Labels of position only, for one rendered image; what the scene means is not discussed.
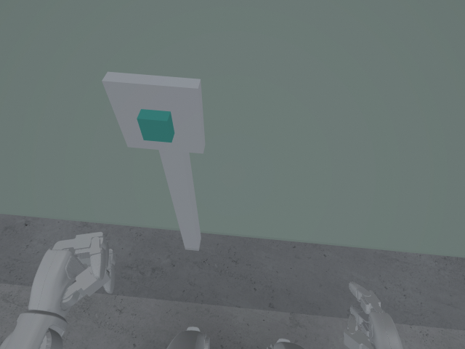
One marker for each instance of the left robot hand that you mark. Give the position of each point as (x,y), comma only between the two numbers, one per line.
(52,288)

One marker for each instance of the panel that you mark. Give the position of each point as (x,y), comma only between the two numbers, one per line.
(128,93)

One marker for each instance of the button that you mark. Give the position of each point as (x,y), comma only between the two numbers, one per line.
(156,125)

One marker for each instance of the left robot forearm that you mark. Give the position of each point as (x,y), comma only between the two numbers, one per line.
(37,329)

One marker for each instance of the right robot hand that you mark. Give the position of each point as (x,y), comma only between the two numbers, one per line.
(378,329)

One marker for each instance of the left robot thigh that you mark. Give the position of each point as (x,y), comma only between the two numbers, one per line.
(190,340)

